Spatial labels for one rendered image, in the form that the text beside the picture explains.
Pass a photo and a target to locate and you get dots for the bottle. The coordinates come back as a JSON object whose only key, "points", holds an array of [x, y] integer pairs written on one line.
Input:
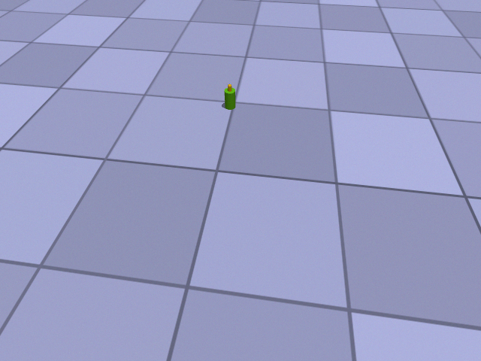
{"points": [[230, 98]]}

